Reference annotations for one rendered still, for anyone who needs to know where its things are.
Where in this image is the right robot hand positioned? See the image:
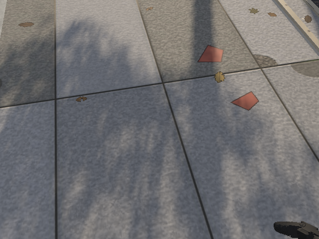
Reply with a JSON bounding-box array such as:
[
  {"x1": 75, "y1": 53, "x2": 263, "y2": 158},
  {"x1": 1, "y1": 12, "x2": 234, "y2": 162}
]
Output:
[{"x1": 273, "y1": 221, "x2": 319, "y2": 239}]

